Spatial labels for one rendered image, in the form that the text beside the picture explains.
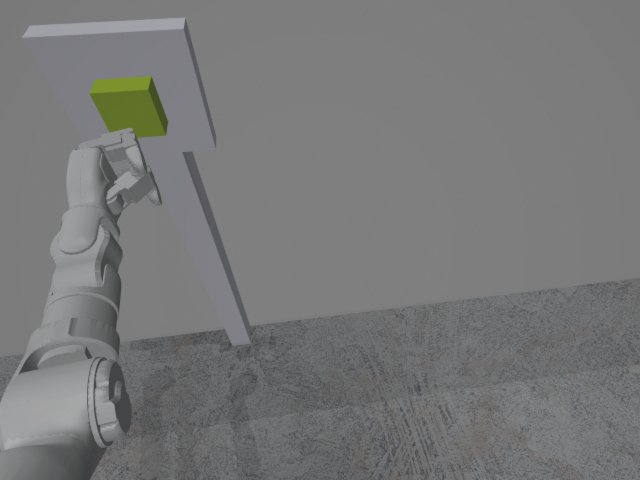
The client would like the robot left hand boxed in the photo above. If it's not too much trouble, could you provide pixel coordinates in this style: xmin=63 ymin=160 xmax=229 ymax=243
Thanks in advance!
xmin=66 ymin=128 xmax=162 ymax=223

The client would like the robot left upper arm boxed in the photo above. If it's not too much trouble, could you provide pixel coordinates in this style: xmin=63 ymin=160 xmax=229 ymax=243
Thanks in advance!
xmin=0 ymin=357 xmax=132 ymax=480

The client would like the button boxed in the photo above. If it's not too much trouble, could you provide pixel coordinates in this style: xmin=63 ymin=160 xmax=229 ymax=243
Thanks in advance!
xmin=89 ymin=76 xmax=168 ymax=138

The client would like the robot left forearm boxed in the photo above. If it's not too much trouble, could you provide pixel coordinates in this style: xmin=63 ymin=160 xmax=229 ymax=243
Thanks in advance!
xmin=0 ymin=206 xmax=123 ymax=451

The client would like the panel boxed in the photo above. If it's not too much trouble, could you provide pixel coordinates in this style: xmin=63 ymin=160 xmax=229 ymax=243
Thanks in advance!
xmin=22 ymin=18 xmax=251 ymax=346

